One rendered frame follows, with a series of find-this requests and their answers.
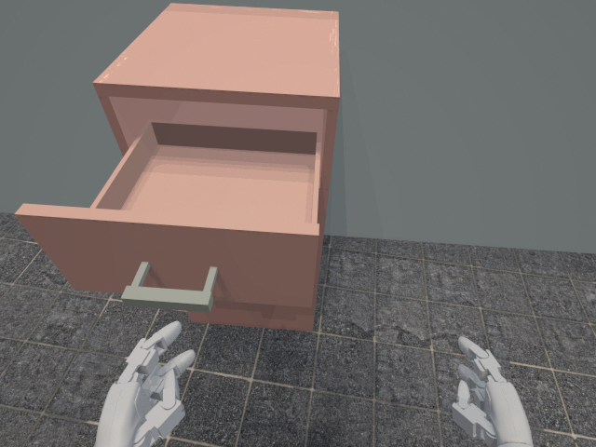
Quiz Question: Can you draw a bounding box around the robot left hand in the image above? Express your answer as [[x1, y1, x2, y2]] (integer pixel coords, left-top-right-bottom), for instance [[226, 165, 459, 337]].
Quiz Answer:
[[95, 321, 196, 447]]

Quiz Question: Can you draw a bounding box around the drawer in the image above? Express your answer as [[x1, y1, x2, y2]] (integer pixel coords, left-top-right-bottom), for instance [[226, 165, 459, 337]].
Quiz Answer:
[[15, 119, 321, 307]]

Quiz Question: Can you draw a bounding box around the robot right hand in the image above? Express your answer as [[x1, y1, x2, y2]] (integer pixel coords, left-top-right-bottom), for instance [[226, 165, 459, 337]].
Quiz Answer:
[[453, 336, 534, 447]]

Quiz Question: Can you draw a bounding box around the handle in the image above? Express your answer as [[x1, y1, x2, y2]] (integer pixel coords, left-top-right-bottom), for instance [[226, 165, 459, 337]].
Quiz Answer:
[[121, 262, 218, 313]]

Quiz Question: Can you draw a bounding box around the cabinet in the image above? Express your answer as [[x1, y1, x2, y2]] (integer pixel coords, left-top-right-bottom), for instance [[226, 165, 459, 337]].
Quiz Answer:
[[93, 3, 340, 332]]

